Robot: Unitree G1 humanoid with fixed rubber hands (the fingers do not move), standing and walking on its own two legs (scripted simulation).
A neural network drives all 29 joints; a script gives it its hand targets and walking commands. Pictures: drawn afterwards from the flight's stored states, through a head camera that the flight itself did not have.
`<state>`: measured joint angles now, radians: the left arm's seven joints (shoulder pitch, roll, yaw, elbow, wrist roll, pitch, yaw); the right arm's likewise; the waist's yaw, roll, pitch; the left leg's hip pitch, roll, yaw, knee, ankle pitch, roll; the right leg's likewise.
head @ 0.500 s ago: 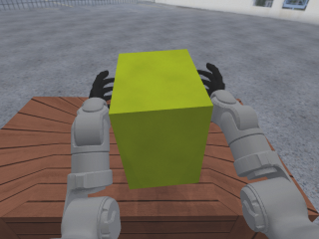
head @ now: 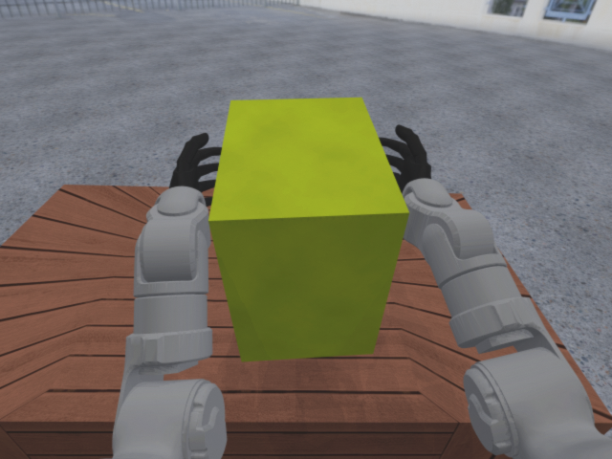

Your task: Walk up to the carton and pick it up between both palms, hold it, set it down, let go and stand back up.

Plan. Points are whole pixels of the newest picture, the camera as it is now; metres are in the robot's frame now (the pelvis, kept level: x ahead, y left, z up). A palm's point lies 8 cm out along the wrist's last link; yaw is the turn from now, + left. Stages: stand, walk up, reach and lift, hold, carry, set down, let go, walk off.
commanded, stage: hold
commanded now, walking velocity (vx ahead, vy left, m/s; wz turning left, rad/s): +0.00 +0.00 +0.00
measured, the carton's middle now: (302, 228) +0.38 +0.00 +0.18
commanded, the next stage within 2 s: none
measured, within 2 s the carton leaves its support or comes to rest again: neither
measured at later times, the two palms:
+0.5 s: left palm (182, 196) +0.36 +0.15 +0.24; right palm (408, 189) +0.36 -0.12 +0.25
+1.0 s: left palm (184, 193) +0.35 +0.14 +0.25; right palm (411, 188) +0.36 -0.13 +0.25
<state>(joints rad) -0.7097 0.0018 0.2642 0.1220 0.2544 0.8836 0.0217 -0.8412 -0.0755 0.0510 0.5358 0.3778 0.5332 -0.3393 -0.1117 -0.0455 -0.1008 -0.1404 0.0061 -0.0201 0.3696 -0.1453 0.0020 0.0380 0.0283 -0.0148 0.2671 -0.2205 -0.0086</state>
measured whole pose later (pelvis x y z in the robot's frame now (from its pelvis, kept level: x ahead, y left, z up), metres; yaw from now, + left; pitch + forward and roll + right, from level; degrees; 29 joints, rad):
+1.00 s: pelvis -0.01 +0.00 +0.00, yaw -1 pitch -4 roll -1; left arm -0.81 -0.01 0.30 0.28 0.28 0.87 0.03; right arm -0.91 -0.07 -0.03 0.67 0.30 0.53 -0.28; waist -0.07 -0.02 -0.12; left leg -0.17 0.00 -0.01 0.35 -0.11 0.01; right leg -0.02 0.03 0.00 0.30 -0.21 -0.01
